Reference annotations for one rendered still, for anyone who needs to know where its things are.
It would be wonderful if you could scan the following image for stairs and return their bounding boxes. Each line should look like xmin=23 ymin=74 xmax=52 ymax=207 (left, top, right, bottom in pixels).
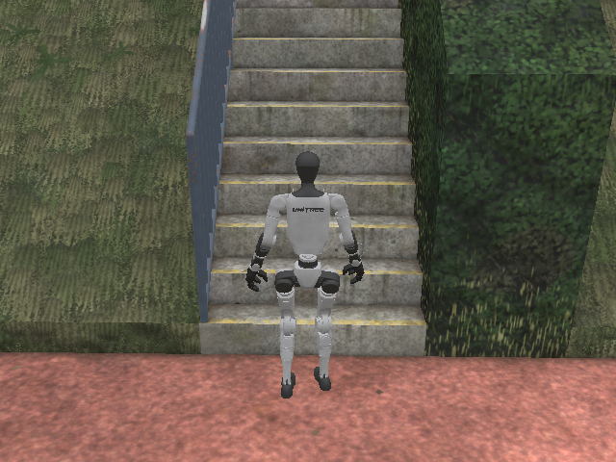
xmin=198 ymin=0 xmax=427 ymax=356

